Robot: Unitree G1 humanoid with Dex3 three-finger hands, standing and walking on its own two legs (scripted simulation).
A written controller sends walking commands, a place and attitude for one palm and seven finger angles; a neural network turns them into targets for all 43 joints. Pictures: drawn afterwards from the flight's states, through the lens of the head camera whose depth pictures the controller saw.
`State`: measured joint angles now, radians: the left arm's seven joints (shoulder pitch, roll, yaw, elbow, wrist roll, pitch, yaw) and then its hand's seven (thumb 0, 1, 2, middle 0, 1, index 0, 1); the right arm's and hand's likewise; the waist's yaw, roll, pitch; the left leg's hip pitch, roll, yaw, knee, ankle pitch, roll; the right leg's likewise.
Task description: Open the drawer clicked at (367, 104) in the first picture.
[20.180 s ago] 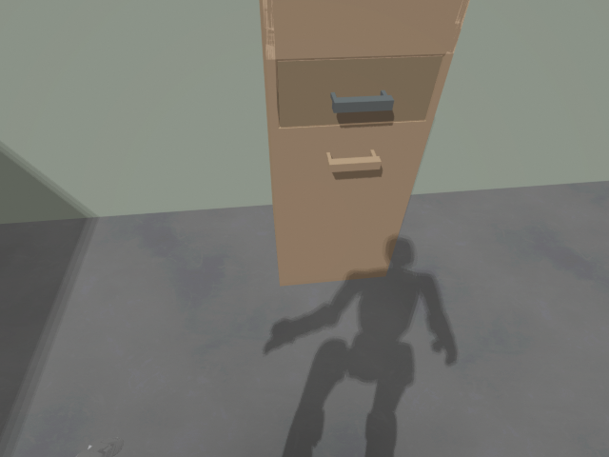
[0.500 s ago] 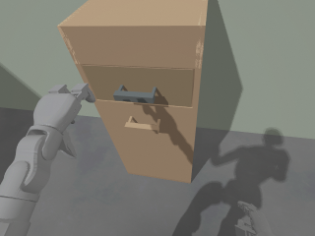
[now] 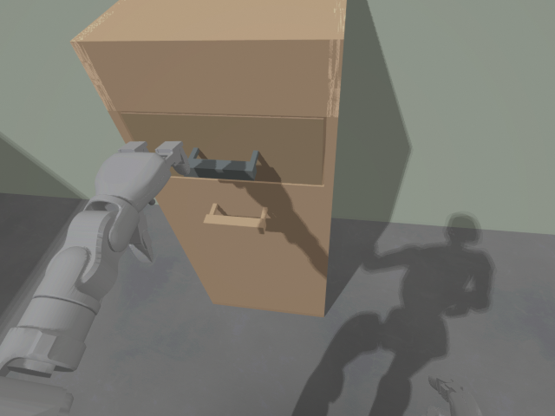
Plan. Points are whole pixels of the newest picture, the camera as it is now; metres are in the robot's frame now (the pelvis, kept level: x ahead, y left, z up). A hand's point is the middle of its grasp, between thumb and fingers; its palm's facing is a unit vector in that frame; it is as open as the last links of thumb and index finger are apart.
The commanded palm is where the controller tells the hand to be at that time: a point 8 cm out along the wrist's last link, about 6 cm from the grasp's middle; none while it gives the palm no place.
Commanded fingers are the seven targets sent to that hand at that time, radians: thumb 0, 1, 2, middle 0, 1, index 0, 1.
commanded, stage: move the hooked fingers above the handle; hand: left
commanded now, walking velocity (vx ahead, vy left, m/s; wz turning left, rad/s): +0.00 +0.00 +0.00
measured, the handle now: (221, 161) +0.55 +0.17 +0.03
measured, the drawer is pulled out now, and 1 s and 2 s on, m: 0.00 0.00 0.00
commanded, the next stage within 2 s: none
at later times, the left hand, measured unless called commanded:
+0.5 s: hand (187, 181) +0.43 +0.19 +0.09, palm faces -0.07 -0.02 -1.00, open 13.9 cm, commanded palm +0.43 +0.20 +0.17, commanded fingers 0.00 -0.50 0.30 -0.30 -1.20 -0.30 -1.20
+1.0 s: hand (219, 165) +0.48 +0.15 +0.08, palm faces -0.08 -0.04 -1.00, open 13.9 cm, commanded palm +0.48 +0.18 +0.15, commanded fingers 0.00 -0.50 0.30 -0.30 -1.20 -0.30 -1.20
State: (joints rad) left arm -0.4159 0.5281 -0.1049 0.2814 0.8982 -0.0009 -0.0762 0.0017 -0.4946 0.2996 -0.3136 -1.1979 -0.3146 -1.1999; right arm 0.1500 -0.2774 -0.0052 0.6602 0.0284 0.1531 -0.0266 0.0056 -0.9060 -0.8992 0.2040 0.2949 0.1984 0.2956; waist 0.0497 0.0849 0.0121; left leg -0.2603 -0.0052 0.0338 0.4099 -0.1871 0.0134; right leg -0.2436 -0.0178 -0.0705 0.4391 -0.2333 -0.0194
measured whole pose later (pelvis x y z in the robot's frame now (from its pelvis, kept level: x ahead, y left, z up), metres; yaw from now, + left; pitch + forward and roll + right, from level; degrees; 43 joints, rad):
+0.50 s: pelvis +0.02 +0.00 +0.00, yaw +0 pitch +6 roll +1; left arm -0.58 0.48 -0.17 0.48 0.93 -0.02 -0.04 0.00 -0.49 0.30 -0.31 -1.20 -0.32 -1.20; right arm 0.19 -0.27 -0.03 0.66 0.03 0.16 -0.04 0.00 -0.91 -0.90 0.20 0.29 0.20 0.30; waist 0.02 0.07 -0.03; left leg -0.33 -0.01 0.04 0.47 -0.24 0.02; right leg -0.31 -0.02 -0.06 0.49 -0.29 -0.02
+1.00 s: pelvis +0.03 +0.00 -0.01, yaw -1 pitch +9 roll +1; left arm -0.77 0.44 -0.19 0.72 0.96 -0.10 0.02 0.00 -0.49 0.30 -0.32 -1.20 -0.32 -1.20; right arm 0.26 -0.26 -0.05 0.70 0.02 0.17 -0.04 0.00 -0.91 -0.90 0.20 0.29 0.20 0.30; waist -0.03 0.05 -0.06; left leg -0.42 0.00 0.04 0.53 -0.28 0.01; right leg -0.40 -0.02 -0.06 0.55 -0.32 -0.02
